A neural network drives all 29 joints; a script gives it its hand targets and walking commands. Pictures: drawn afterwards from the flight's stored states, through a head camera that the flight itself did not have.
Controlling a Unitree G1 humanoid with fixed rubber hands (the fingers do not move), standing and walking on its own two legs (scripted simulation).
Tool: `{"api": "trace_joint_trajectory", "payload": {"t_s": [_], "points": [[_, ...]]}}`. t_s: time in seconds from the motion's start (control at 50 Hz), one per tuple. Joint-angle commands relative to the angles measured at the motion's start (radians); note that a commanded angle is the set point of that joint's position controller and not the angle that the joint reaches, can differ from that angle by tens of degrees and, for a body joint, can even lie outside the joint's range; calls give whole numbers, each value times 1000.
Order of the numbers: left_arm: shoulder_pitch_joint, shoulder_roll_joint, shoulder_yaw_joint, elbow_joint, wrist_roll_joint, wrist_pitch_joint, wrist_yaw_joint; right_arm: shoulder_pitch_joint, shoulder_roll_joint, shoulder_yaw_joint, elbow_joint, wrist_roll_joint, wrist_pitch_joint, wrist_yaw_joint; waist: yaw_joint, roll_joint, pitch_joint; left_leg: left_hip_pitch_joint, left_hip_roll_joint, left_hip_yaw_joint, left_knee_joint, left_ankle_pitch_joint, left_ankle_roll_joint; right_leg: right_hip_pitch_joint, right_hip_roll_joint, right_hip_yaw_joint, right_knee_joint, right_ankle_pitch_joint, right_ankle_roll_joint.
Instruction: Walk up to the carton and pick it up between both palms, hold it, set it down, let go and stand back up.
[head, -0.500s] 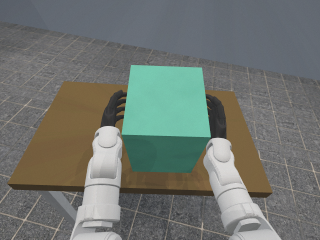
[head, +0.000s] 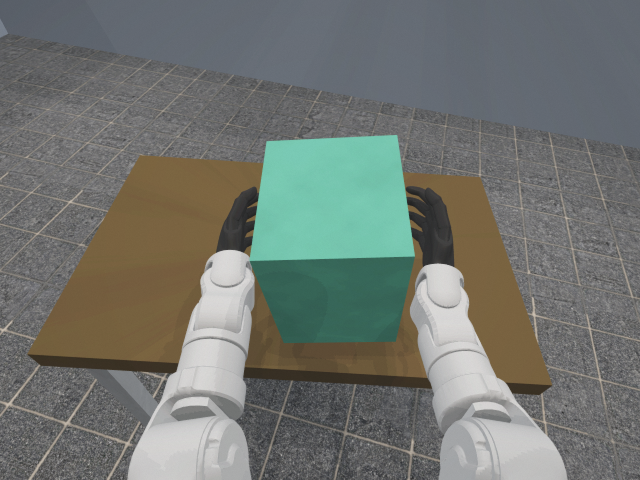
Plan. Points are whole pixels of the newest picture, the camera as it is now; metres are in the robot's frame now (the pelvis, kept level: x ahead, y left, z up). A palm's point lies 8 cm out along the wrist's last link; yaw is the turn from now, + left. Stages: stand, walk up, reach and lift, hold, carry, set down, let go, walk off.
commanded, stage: set down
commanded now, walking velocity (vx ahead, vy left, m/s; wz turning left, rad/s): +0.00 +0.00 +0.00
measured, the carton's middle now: (335, 248) +0.42 +0.00 +0.06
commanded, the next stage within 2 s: none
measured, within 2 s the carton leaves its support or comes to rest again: neither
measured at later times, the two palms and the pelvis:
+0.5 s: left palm (243, 256) +0.41 +0.13 +0.04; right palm (427, 258) +0.41 -0.12 +0.06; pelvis +0.01 +0.01 +0.00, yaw -1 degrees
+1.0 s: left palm (247, 266) +0.43 +0.13 +0.00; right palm (417, 266) +0.43 -0.12 +0.02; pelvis +0.03 +0.01 -0.01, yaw -1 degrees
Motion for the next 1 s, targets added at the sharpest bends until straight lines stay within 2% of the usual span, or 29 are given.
{"api": "trace_joint_trajectory", "payload": {"t_s": [0.0,0.2,0.48,0.6,0.76,0.9,0.98], "points": [[-665,-504,-309,-4,-20,-134,-141,-567,559,262,-26,-131,-28,122,-14,12,-535,-83,-60,115,-55,281,-1,419,-1,-14,84,459,60],[-714,-507,-266,79,-7,-232,-123,-573,606,210,35,-203,-63,131,-15,16,-590,-102,-52,118,-40,334,-15,393,7,-16,104,485,48],[-731,-512,-240,152,18,-314,-65,-561,594,134,139,-249,-98,160,-3,83,-692,-59,-26,110,33,513,-54,247,24,-18,111,464,3],[-732,-521,-248,177,16,-350,-50,-546,601,115,180,-269,-115,161,-11,97,-744,-78,-21,103,63,591,-64,224,24,-13,132,534,-4],[-718,-534,-266,228,2,-408,-40,-522,627,117,223,-298,-146,152,-26,83,-810,-157,-20,89,84,653,-63,246,16,0,173,678,-1],[-702,-535,-277,282,-9,-466,-35,-506,646,142,245,-311,-177,145,-29,58,-870,-261,-22,82,84,658,-53,300,4,16,219,803,8],[-685,-520,-272,328,-5,-492,-34,-498,641,153,258,-312,-187,143,-27,43,-867,-297,-23,78,78,629,-45,305,0,23,227,808,11]]}}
